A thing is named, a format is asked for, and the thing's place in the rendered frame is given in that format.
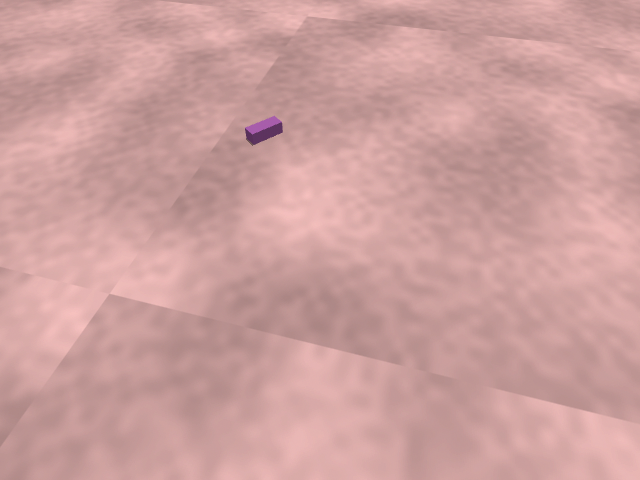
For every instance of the carton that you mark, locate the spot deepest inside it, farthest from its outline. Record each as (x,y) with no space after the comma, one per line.
(263,130)

